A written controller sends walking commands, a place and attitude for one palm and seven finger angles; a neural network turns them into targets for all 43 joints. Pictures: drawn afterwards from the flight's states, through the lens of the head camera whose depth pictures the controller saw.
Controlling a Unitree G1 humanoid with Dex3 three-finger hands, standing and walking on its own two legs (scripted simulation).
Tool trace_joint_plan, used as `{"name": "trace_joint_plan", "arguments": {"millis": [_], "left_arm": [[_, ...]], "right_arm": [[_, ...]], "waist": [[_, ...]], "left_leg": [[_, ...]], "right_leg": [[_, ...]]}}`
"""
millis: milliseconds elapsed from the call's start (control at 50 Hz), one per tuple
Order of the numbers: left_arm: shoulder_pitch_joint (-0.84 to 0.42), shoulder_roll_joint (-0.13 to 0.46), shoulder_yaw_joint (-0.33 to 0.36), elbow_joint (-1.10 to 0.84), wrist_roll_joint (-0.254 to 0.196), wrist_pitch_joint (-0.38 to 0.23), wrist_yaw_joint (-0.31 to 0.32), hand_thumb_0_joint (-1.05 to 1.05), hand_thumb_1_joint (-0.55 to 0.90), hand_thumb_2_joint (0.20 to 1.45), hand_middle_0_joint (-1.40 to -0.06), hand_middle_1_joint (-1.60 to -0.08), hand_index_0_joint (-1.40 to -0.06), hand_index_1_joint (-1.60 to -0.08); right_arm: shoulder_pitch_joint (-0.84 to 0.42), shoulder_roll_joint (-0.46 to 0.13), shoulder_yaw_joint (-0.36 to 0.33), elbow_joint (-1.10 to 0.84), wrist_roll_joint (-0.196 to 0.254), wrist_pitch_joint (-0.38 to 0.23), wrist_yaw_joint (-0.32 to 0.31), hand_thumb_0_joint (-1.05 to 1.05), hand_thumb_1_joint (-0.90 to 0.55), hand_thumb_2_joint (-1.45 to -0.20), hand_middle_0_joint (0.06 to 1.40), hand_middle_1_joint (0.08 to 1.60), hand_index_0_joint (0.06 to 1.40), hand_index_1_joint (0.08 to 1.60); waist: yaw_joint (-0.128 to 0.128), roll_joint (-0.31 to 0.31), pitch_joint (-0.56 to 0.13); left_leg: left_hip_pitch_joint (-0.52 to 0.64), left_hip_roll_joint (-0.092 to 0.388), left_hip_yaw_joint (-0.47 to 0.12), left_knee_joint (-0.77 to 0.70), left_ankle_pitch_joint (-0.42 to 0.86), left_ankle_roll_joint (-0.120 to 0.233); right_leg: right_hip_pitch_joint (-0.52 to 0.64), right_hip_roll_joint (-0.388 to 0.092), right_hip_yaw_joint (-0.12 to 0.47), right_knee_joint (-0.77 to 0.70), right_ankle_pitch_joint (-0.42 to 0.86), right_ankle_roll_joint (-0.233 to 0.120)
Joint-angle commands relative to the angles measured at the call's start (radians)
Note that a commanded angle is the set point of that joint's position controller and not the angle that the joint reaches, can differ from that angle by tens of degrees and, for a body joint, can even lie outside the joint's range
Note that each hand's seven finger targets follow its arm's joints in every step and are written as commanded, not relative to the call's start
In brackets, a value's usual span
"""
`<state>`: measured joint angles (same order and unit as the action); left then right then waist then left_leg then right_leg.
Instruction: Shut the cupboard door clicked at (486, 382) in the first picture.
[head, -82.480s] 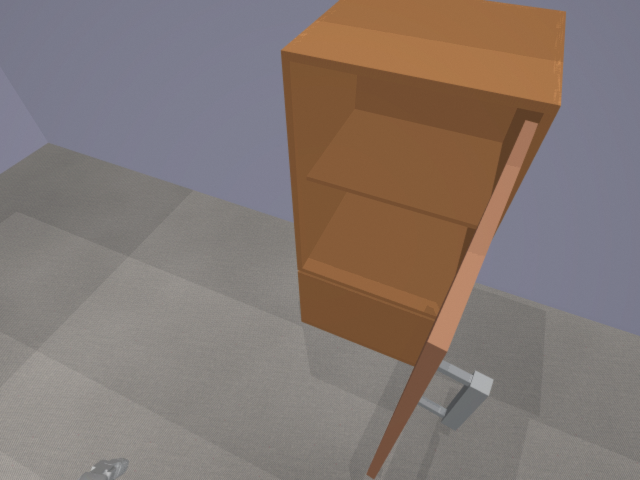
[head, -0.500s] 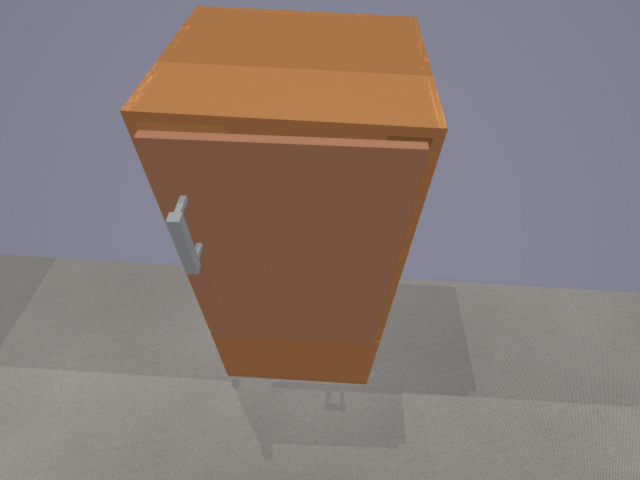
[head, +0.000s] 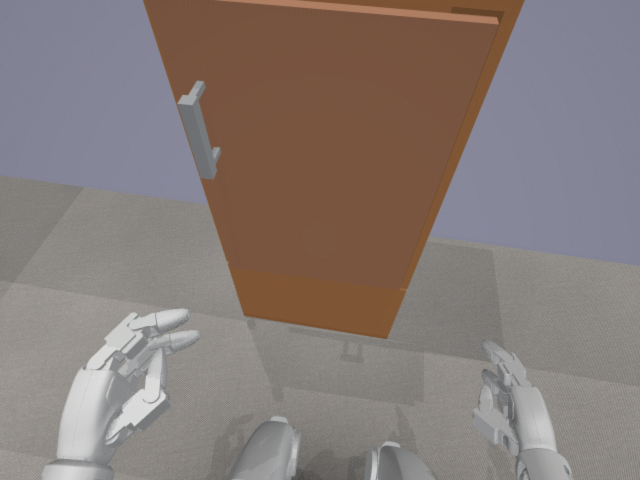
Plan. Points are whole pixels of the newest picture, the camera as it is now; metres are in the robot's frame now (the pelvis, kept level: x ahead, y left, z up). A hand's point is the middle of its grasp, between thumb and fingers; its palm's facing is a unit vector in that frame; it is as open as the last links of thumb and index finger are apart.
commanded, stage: raise the hand and make a fist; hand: left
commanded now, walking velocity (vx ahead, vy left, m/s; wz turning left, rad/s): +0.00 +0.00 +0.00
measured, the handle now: (203, 131) +0.54 +0.24 +0.11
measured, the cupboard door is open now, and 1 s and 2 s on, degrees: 1 1 1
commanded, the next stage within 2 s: bring the fist close to the handle in 1.38 s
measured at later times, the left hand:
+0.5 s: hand (152, 354) +0.22 +0.21 +0.08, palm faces -0.03 -1.00 -0.02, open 3.4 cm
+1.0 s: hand (130, 321) +0.25 +0.23 +0.10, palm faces -0.02 -1.00 -0.05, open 3.1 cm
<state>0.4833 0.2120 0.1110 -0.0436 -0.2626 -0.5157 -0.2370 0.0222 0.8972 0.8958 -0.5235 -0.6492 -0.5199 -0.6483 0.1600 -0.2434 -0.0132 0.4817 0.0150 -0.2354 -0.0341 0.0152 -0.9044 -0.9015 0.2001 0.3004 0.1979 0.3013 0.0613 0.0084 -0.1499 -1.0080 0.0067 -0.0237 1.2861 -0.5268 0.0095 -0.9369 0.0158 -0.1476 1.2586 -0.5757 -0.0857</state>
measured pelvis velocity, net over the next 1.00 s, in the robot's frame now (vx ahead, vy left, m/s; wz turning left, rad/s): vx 0.02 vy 0.04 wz -0.01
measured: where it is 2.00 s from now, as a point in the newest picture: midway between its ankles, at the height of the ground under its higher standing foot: outside the picture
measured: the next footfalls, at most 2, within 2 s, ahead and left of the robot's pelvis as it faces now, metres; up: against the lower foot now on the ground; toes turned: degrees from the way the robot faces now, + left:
none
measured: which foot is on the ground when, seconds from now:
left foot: down 0.00-1.00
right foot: down 0.00-1.00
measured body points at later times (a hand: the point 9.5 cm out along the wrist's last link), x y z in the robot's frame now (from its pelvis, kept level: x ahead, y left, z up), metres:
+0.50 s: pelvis +0.01 +0.04 +0.02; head +0.07 +0.05 +0.47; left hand +0.22 +0.26 +0.08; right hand +0.17 -0.22 -0.05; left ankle +0.06 +0.11 -0.62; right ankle +0.03 -0.07 -0.62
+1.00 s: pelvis +0.02 +0.04 +0.04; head +0.07 +0.05 +0.49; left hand +0.24 +0.28 +0.11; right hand +0.19 -0.18 -0.03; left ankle +0.06 +0.11 -0.62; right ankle +0.03 -0.07 -0.62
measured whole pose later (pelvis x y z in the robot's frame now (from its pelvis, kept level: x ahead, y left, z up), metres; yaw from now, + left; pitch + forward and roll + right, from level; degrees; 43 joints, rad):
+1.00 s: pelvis +0.02 +0.04 +0.04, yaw -1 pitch +12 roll -4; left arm 0.38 0.26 0.15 -0.07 -0.27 -0.32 -0.24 0.02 0.90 0.90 -1.29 -1.49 -1.29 -1.49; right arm 0.28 -0.24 0.05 0.47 0.02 -0.15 -0.04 0.02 -0.90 -0.90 0.21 0.30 0.20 0.30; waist 0.01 0.04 -0.13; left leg -0.83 -0.01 0.01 1.10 -0.48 0.07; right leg -0.75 0.01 -0.11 1.03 -0.50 -0.02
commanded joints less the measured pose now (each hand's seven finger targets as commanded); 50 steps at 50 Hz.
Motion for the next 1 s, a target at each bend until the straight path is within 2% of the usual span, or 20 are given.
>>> {"name": "trace_joint_plan", "arguments": {"millis": [0,40,80,100,140,220,260,320,380,420,520,600,620,660,700,740,760,840,900,980], "left_arm": [[-0.147,0.116,0.01,-0.174,-0.023,0.006,-0.067,0.0,0.9,0.9,-0.695,-0.84,-0.695,-0.84],[-0.1,0.121,0.027,-0.172,-0.036,0.09,-0.078,0.0,0.9,0.9,-0.732,-0.88,-0.732,-0.88],[-0.082,0.153,0.1,-0.174,-0.049,0.15,-0.055,0.0,0.9,0.9,-0.768,-0.92,-0.768,-0.92],[-0.064,0.167,0.141,-0.161,-0.054,0.165,-0.035,0.0,0.9,0.9,-0.787,-0.94,-0.787,-0.94],[-0.055,0.143,0.147,-0.197,-0.06,0.157,-0.004,0.0,0.9,0.9,-0.823,-0.98,-0.823,-0.98],[-0.072,0.125,0.106,-0.232,-0.036,0.073,0.034,0.0,0.9,0.9,-0.897,-1.06,-0.897,-1.06],[-0.051,0.083,0.046,-0.225,-0.031,0.042,0.026,0.0,0.9,0.9,-0.933,-1.1,-0.933,-1.1],[-0.046,0.098,0.042,-0.216,-0.021,0.03,0.023,0.0,0.9,0.9,-0.988,-1.16,-0.988,-1.16],[-0.049,0.112,0.056,-0.223,-0.021,0.035,0.025,0.0,0.9,0.9,-1.043,-1.22,-1.043,-1.22],[-0.067,0.136,0.072,-0.268,-0.016,0.033,0.039,0.0,0.9,0.9,-1.08,-1.26,-1.08,-1.26],[-0.068,0.11,0.044,-0.293,-0.007,0.045,0.051,0.0,0.9,0.9,-1.172,-1.36,-1.172,-1.36],[-0.072,0.114,0.045,-0.238,0.001,0.083,0.039,0.0,0.9,0.9,-1.245,-1.44,-1.245,-1.44],[-0.091,0.111,0.035,-0.26,0.003,0.086,0.033,0.0,0.9,0.9,-1.263,-1.46,-1.263,-1.46],[-0.11,0.12,0.045,-0.252,-0.003,0.101,0.026,0.0,0.9,0.9,-1.3,-1.5,-1.3,-1.5],[-0.131,0.141,0.072,-0.252,-0.009,0.108,0.023,0.0,0.9,0.9,-1.3,-1.5,-1.3,-1.5],[-0.137,0.133,0.066,-0.274,-0.011,0.112,0.019,0.0,0.9,0.9,-1.3,-1.5,-1.3,-1.5],[-0.144,0.14,0.076,-0.267,-0.016,0.115,0.017,0.0,0.9,0.9,-1.3,-1.5,-1.3,-1.5],[-0.153,0.148,0.085,-0.26,-0.019,0.124,0.007,0.0,0.9,0.9,-1.3,-1.5,-1.3,-1.5],[-0.152,0.165,0.112,-0.23,-0.031,0.133,0.001,0.0,0.9,0.9,-1.3,-1.5,-1.3,-1.5],[-0.166,0.154,0.102,-0.226,-0.039,0.138,-0.013,0.0,0.9,0.9,-1.3,-1.5,-1.3,-1.5]], "right_arm": [[0.023,-0.124,-0.032,-0.114,0.018,-0.051,-0.035,0.0,-0.9,-0.9,0.2,0.3,0.2,0.3],[0.022,-0.117,-0.031,-0.137,0.027,-0.041,-0.037,0.0,-0.9,-0.9,0.2,0.3,0.2,0.3],[0.018,-0.107,-0.03,-0.145,0.029,-0.027,-0.04,0.0,-0.9,-0.9,0.2,0.3,0.2,0.3],[0.002,-0.098,-0.029,-0.144,0.027,-0.021,-0.041,0.0,-0.9,-0.9,0.2,0.3,0.2,0.3],[0.006,-0.085,-0.028,-0.15,0.02,-0.015,-0.038,0.0,-0.9,-0.9,0.2,0.3,0.2,0.3],[0.026,-0.095,-0.03,-0.137,0.006,-0.025,-0.03,0.0,-0.9,-0.9,0.2,0.3,0.2,0.3],[0.034,-0.105,-0.031,-0.136,0.004,-0.032,-0.025,0.0,-0.9,-0.9,0.2,0.3,0.2,0.3],[0.045,-0.12,-0.036,-0.137,0.002,-0.032,-0.025,0.0,-0.9,-0.9,0.2,0.3,0.2,0.3],[0.053,-0.126,-0.037,-0.142,0.005,-0.025,-0.025,0.0,-0.9,-0.9,0.2,0.3,0.2,0.3],[0.05,-0.128,-0.034,-0.154,0.004,-0.018,-0.026,0.0,-0.9,-0.9,0.2,0.3,0.2,0.3],[0.057,-0.13,-0.029,-0.163,0.003,-0.001,-0.021,0.0,-0.9,-0.9,0.2,0.3,0.2,0.3],[0.067,-0.136,-0.023,-0.167,0.004,0.017,-0.019,0.0,-0.9,-0.9,0.2,0.3,0.2,0.3],[0.066,-0.137,-0.021,-0.175,0.005,0.019,-0.018,0.0,-0.9,-0.9,0.2,0.3,0.2,0.3],[0.067,-0.138,-0.019,-0.179,0.007,0.023,-0.019,0.0,-0.9,-0.9,0.2,0.3,0.2,0.3],[0.069,-0.138,-0.013,-0.18,0.006,0.026,-0.022,0.0,-0.9,-0.9,0.2,0.3,0.2,0.3],[0.072,-0.134,-0.011,-0.184,0.006,0.024,-0.021,0.0,-0.9,-0.9,0.2,0.3,0.2,0.3],[0.074,-0.135,-0.01,-0.182,0.005,0.024,-0.021,0.0,-0.9,-0.9,0.2,0.3,0.2,0.3],[0.073,-0.136,-0.007,-0.176,0.007,0.022,-0.02,0.0,-0.9,-0.9,0.2,0.3,0.2,0.3],[0.075,-0.138,-0.007,-0.168,0.007,0.02,-0.021,0.0,-0.9,-0.9,0.2,0.3,0.2,0.3],[0.074,-0.141,-0.008,-0.168,0.011,0.017,-0.023,0.0,-0.9,-0.9,0.2,0.3,0.2,0.3]], "waist": [[-0.1,0.012,-0.136],[-0.07,0.01,-0.176],[-0.046,-0.038,-0.204],[-0.029,-0.057,-0.213],[-0.024,-0.057,-0.211],[-0.04,-0.005,-0.183],[-0.058,0.013,-0.163],[-0.061,0.009,-0.159],[-0.057,0.02,-0.16],[-0.046,0.061,-0.192],[-0.057,0.081,-0.18],[-0.069,0.046,-0.139],[-0.069,0.072,-0.148],[-0.071,0.053,-0.137],[-0.066,0.056,-0.141],[-0.065,0.093,-0.159],[-0.065,0.069,-0.162],[-0.063,0.087,-0.163],[-0.063,0.054,-0.155],[-0.065,0.064,-0.147]], "left_leg": [[0.081,-0.004,-0.022,-0.149,0.078,0.035],[0.087,-0.008,-0.015,-0.175,0.087,0.03],[0.092,-0.009,-0.019,-0.2,0.11,0.026],[0.082,-0.009,-0.02,-0.199,0.123,0.025],[0.095,-0.007,-0.023,-0.22,0.152,0.017],[0.161,-0.001,-0.034,-0.264,0.183,0.019],[0.191,-0.003,-0.038,-0.279,0.174,0.02],[0.218,-0.001,-0.048,-0.307,0.16,0.021],[0.234,-0.002,-0.054,-0.328,0.144,0.016],[0.265,-0.001,-0.059,-0.343,0.158,0.014],[0.324,0.008,-0.081,-0.371,0.188,0.003],[0.319,0.011,-0.096,-0.388,0.166,0.001],[0.333,0.012,-0.097,-0.395,0.165,-0.004],[0.334,0.013,-0.101,-0.405,0.141,-0.006],[0.336,0.01,-0.102,-0.408,0.148,-0.004],[0.374,0.013,-0.105,-0.415,0.185,-0.012],[0.372,0.012,-0.105,-0.413,0.196,-0.012],[0.381,0.01,-0.097,-0.415,0.229,-0.014],[0.366,0.006,-0.091,-0.414,0.23,-0.01],[0.373,0.006,-0.083,-0.424,0.221,-0.009]], "right_leg": [[0.11,-0.016,0.271,-0.371,-0.056,0.075],[0.179,-0.03,0.277,-0.391,-0.054,0.079],[0.243,-0.039,0.277,-0.399,-0.018,0.087],[0.27,-0.04,0.282,-0.394,0.005,0.093],[0.292,-0.048,0.269,-0.385,0.083,0.096],[0.218,-0.015,0.18,-0.332,0.121,0.068],[0.175,-0.006,0.15,-0.32,0.124,0.063],[0.153,0.003,0.116,-0.307,0.121,0.055],[0.155,0.008,0.103,-0.305,0.119,0.051],[0.162,0.01,0.092,-0.292,0.139,0.046],[0.155,0.019,0.069,-0.287,0.187,0.045],[0.155,0.026,0.062,-0.301,0.186,0.045],[0.158,0.023,0.061,-0.301,0.187,0.045],[0.162,0.025,0.061,-0.312,0.179,0.047],[0.179,0.027,0.061,-0.315,0.186,0.044],[0.18,0.025,0.058,-0.315,0.209,0.044],[0.192,0.027,0.057,-0.319,0.218,0.044],[0.212,0.026,0.06,-0.329,0.235,0.043],[0.234,0.027,0.063,-0.341,0.24,0.044],[0.241,0.024,0.067,-0.358,0.232,0.046]]}}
